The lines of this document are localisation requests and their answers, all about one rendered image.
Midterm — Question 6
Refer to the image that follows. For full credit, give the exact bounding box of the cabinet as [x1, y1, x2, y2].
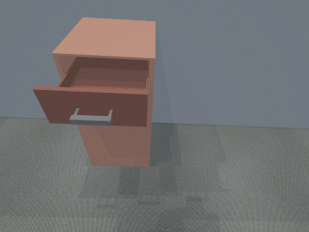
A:
[51, 17, 155, 167]

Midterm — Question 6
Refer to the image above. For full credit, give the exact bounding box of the drawer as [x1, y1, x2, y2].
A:
[33, 56, 150, 127]

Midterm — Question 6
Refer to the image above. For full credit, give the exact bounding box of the handle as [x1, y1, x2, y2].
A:
[70, 108, 113, 126]

